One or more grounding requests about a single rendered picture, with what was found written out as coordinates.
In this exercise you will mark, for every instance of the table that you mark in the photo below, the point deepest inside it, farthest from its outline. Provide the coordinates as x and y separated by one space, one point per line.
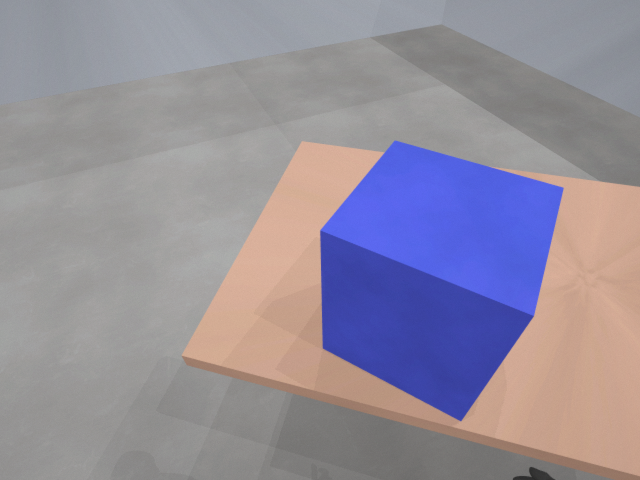
568 392

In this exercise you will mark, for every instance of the carton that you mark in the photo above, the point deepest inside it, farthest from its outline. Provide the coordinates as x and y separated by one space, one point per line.
431 270

